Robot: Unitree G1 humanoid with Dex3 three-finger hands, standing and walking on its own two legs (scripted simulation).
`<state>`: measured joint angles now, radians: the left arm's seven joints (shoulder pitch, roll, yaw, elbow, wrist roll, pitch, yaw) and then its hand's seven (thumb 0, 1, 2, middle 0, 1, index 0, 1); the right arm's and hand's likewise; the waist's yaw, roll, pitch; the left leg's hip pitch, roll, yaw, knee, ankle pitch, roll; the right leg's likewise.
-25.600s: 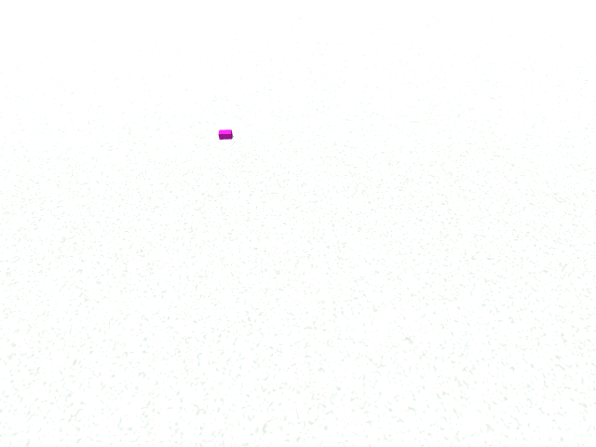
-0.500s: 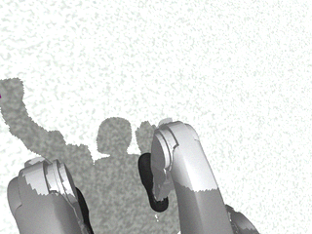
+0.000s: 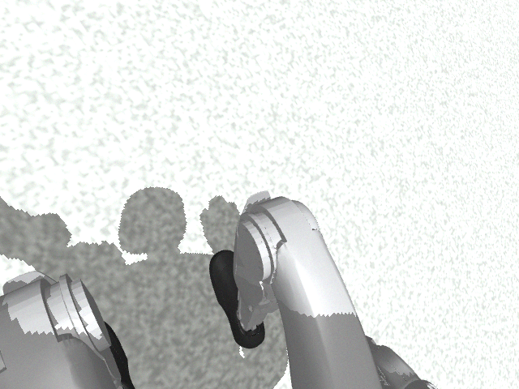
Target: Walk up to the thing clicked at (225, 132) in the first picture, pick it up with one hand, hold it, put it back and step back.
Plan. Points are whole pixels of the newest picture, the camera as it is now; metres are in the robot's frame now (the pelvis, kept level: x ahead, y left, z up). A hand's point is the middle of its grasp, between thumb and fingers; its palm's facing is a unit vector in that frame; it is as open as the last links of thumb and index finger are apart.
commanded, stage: rest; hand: left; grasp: from above
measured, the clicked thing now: out of the picture +0.49 +0.32 -0.26
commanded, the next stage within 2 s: open in 0.76 s
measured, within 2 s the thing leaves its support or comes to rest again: rests again in 0.44 s
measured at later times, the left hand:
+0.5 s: hand out of the picture +0.48 +0.31 -0.24, palm faces -0.46 -0.12 -0.88, open 7.0 cm
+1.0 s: hand out of the picture +0.48 +0.30 -0.24, palm faces -0.46 -0.11 -0.88, open 7.1 cm
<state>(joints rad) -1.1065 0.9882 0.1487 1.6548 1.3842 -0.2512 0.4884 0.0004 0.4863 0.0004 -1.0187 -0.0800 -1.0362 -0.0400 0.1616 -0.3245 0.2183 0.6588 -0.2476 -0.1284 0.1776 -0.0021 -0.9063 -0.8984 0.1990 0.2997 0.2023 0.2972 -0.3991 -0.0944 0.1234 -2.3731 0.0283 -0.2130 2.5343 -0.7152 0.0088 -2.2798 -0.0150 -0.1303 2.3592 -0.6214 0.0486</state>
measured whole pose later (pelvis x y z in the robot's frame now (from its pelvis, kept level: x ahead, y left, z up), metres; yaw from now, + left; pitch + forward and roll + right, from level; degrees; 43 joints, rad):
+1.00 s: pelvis +0.00 +0.00 +0.00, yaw -2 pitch +29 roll -14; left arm -1.14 1.07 0.10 1.73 1.35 -0.24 0.54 0.00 0.46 0.06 -0.95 -0.18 -0.98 -0.13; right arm 0.13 -0.36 0.31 0.61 -0.26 -0.19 0.21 0.00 -0.91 -0.90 0.20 0.30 0.20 0.30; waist -0.44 -0.13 0.19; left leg -2.36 0.04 -0.25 2.55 -0.72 0.01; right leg -2.26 0.00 -0.16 2.34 -0.61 0.06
